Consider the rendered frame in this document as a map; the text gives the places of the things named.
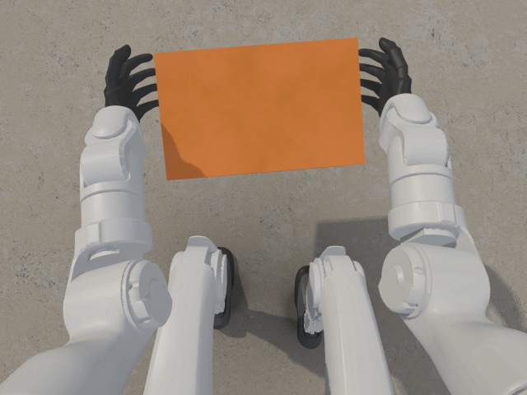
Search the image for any robot left upper arm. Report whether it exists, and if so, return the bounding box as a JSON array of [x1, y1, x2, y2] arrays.
[[0, 258, 173, 395]]

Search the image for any robot right upper arm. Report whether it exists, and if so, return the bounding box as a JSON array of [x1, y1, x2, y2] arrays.
[[379, 242, 527, 395]]

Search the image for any right robot hand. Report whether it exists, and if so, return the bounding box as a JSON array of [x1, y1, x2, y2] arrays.
[[358, 37, 412, 116]]

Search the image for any robot right shin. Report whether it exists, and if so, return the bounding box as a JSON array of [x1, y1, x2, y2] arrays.
[[304, 246, 366, 332]]

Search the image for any left robot hand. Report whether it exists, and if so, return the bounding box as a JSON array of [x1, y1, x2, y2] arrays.
[[104, 44, 159, 123]]

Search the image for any right robot forearm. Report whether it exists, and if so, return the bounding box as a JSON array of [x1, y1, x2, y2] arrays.
[[378, 93, 491, 303]]

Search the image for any left robot thigh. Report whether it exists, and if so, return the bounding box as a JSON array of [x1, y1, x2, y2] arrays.
[[143, 246, 227, 395]]

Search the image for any left robot forearm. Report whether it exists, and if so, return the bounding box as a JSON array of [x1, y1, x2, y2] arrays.
[[63, 105, 153, 328]]

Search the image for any carton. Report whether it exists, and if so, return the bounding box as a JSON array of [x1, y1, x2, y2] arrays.
[[153, 37, 365, 180]]

